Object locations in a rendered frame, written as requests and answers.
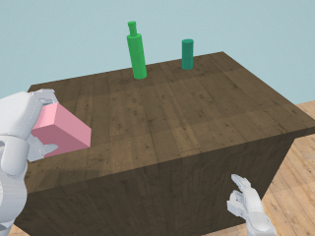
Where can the robot left hand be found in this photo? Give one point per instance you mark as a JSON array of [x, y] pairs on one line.
[[18, 115]]

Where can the sponge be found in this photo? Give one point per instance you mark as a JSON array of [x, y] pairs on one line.
[[56, 125]]

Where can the robot left forearm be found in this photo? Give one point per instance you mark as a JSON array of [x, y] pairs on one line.
[[13, 168]]

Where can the robot right hand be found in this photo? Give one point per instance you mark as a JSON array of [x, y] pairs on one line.
[[241, 204]]

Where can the table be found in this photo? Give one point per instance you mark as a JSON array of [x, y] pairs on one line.
[[162, 151]]

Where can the robot right forearm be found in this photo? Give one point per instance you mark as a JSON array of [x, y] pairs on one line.
[[258, 224]]

